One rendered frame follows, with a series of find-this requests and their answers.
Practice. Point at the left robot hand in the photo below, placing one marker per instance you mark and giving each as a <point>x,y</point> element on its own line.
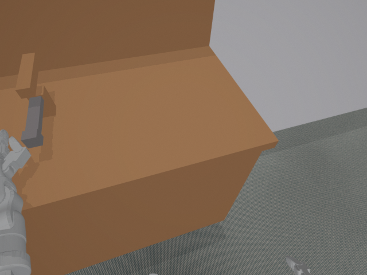
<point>11,161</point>

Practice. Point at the right robot hand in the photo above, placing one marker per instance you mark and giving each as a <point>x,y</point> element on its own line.
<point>300,268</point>

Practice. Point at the tap lever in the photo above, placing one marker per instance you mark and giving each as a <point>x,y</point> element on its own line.
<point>32,136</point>

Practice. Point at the counter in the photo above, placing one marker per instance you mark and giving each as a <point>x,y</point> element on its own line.
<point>146,134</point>

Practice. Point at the left robot forearm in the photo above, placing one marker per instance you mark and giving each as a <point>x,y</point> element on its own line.
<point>13,257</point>

